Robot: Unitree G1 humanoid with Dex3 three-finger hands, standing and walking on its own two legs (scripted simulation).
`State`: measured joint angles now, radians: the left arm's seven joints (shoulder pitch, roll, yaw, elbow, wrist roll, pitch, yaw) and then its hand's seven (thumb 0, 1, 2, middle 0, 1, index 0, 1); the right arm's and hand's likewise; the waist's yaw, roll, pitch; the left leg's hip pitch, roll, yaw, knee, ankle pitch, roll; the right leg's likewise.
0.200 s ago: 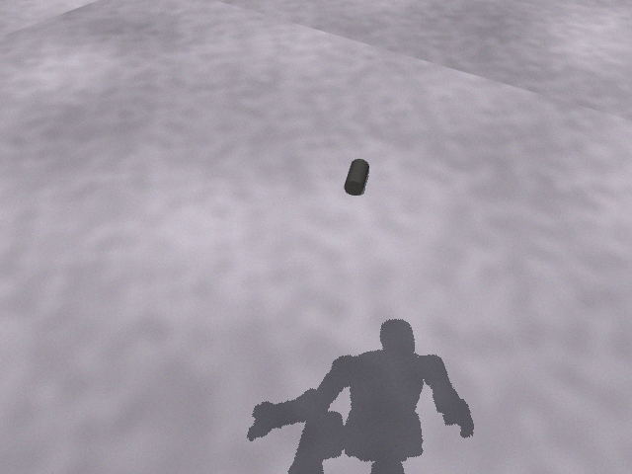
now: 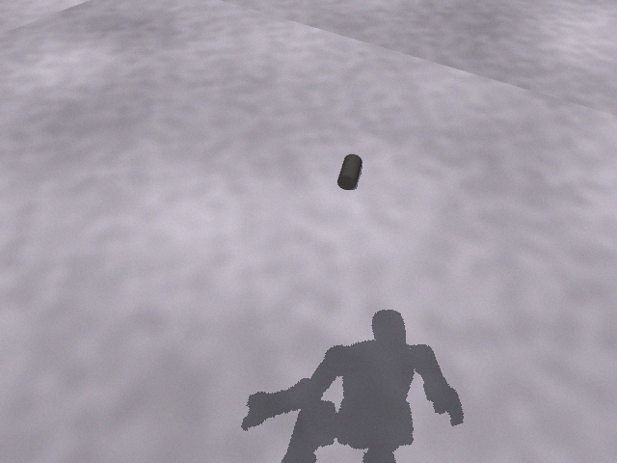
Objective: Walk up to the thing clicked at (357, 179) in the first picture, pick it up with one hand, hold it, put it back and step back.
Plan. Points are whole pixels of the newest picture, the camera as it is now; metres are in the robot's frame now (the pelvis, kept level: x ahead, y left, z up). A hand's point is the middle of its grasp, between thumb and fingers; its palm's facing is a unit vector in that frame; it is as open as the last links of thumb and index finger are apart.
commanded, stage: stand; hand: left
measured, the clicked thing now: (350, 171) +1.42 -0.20 -0.74
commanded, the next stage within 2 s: walk up in 0.92 s
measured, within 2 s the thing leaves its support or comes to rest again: neither
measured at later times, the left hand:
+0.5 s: hand out of the picture +0.08 +0.25 -0.16, palm faces -0.02 -0.94 -0.34, open 7.4 cm
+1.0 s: hand out of the picture +0.07 +0.26 -0.15, palm faces -0.08 -0.94 -0.34, open 7.4 cm
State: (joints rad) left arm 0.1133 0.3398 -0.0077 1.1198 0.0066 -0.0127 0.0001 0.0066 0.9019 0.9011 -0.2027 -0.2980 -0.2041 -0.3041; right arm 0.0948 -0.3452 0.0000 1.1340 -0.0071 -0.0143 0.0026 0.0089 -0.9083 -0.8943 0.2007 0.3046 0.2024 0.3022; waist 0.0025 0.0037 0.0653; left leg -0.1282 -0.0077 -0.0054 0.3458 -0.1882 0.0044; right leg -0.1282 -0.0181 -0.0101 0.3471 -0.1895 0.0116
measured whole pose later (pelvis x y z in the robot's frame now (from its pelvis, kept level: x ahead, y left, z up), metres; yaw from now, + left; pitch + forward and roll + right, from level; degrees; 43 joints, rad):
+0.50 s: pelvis +0.00 +0.00 +0.00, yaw +0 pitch -2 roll +0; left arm 0.10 0.34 0.00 1.12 0.01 -0.01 0.00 0.01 0.90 0.90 -0.20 -0.30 -0.20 -0.30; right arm 0.10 -0.35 0.00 1.13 -0.01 -0.01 0.00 0.01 -0.91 -0.89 0.20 0.30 0.20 0.30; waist 0.00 0.00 0.06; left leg -0.11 -0.01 -0.01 0.33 -0.18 0.00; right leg -0.11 -0.02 -0.01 0.33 -0.19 0.01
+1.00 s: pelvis +0.00 +0.00 +0.00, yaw -5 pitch -1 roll +0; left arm 0.21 0.35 0.03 1.05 0.02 -0.01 -0.04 0.01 0.90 0.90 -0.20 -0.30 -0.21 -0.30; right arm 0.11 -0.39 -0.05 1.03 -0.04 -0.01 0.06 0.01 -0.91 -0.89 0.20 0.30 0.20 0.30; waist 0.01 0.02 0.04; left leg -0.20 -0.01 0.02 0.53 -0.45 0.04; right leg -0.19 0.01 0.07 0.43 -0.25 0.00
